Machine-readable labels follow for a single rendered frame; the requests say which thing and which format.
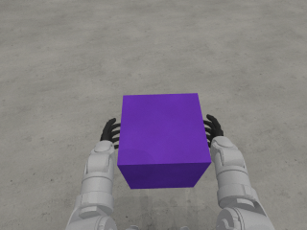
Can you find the right robot forearm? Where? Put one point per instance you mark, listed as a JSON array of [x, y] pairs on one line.
[[232, 177]]

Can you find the robot left hand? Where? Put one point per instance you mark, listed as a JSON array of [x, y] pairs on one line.
[[108, 133]]

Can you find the carton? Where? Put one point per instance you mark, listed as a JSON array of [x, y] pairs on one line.
[[162, 141]]

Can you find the left robot forearm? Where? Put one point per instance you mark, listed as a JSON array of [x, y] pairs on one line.
[[95, 197]]

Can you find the robot right hand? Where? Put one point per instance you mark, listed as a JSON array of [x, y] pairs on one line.
[[215, 129]]

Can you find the right robot upper arm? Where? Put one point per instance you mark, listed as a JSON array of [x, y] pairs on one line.
[[234, 218]]

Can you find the left robot upper arm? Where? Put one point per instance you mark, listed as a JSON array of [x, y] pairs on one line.
[[101, 222]]

